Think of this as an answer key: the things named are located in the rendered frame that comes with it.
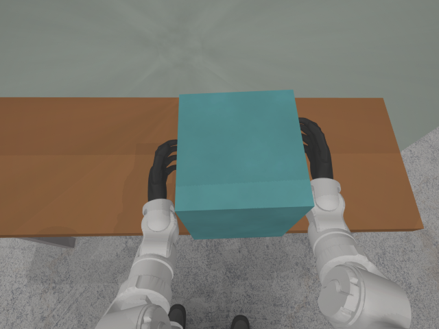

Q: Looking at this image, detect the left robot hand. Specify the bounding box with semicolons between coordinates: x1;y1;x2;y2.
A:
148;140;178;201

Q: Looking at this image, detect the carton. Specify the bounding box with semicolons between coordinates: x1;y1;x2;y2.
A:
175;90;315;240

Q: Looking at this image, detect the robot foot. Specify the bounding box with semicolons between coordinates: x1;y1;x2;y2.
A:
168;304;186;329
230;315;250;329

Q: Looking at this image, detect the table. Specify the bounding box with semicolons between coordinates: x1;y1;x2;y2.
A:
0;97;424;248

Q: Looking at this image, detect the left robot upper arm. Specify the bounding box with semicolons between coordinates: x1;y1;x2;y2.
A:
95;303;171;329

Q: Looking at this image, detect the right robot upper arm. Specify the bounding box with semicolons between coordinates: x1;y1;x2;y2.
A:
318;264;411;329

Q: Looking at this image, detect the left robot forearm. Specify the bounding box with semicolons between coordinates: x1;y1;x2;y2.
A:
103;199;179;316

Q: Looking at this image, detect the robot left foot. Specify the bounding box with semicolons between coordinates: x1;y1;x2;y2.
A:
168;304;186;329

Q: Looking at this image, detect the robot right foot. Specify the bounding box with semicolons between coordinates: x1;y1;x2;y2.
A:
230;315;250;329

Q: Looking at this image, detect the right robot hand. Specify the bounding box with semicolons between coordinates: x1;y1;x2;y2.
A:
298;117;333;179

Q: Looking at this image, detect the right robot forearm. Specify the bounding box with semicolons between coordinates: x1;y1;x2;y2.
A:
306;178;412;323

